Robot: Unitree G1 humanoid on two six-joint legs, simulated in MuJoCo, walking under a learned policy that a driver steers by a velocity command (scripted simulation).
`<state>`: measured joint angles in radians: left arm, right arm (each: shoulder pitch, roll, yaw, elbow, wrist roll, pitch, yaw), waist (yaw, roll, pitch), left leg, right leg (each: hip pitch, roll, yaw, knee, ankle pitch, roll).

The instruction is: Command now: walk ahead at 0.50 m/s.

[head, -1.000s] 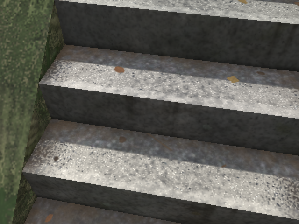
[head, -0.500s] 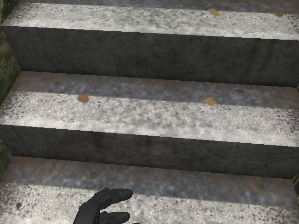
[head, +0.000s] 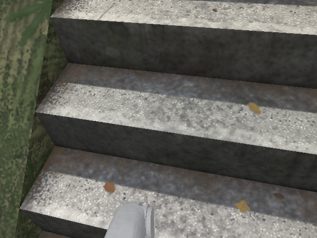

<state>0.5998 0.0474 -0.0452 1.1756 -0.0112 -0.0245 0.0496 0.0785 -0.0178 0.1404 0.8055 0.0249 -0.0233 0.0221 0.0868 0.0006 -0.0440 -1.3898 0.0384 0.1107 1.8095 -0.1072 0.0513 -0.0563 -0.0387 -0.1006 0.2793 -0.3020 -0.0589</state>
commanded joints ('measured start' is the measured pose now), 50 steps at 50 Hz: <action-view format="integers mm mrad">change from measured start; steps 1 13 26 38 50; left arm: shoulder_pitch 179 -305 -424 -296 153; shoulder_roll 223 -66 231 77 309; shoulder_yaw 29 -45 -3 18 48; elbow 31 -417 -447 -75 50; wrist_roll -27 -19 40 84 24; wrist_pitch -20 -98 -89 -32 -71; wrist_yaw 25 -106 -49 -105 -41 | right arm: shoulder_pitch -409 123 400 160 -238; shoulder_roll -28 -20 -357 -19 -100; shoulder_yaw -2 -107 -162 -68 -34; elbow -255 232 308 39 -289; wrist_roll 25 -84 -37 11 41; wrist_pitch -57 -29 -63 -49 -61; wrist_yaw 17 17 -39 -41 0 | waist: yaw -29 56 80 -191 -138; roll -203 -58 330 -70 -289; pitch -15 160 -299 119 -157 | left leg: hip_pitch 646 842 1505 96 794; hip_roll -90 117 253 -62 -52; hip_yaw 259 -131 -89 -234 205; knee -453 -1419 -1290 313 -476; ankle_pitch -176 -173 1704 76 -399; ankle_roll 46 3 182 74 101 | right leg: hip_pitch -167 -1157 -488 -474 22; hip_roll -222 71 88 -119 -272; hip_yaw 99 380 22 141 33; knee -261 2035 862 70 -75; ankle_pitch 1373 184 -273 56 1673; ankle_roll -61 -164 -108 -58 -151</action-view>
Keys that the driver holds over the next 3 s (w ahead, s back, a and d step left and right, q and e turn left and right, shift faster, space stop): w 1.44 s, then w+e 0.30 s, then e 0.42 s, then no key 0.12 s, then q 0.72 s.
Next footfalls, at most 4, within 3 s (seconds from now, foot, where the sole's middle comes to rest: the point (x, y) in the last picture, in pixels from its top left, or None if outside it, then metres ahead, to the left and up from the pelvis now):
0.08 left None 0.23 0.08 -0.60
0.52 right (238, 224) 0.42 -0.13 -0.41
1.04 left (158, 100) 0.73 0.11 -0.22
1.50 right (215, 8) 0.95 -0.07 -0.03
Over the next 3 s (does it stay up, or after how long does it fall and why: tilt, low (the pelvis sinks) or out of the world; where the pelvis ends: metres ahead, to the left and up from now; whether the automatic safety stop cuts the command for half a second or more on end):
stays up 1.14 -0.07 0.92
